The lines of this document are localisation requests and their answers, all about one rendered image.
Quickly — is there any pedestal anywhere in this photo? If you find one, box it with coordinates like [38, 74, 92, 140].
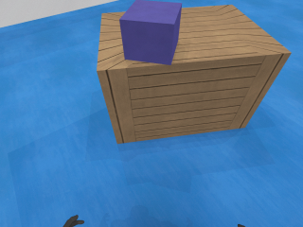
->
[97, 5, 292, 144]

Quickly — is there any left robot hand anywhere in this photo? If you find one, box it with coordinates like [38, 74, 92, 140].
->
[63, 215, 84, 227]

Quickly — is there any carton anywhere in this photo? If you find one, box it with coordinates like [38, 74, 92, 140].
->
[119, 0, 183, 65]

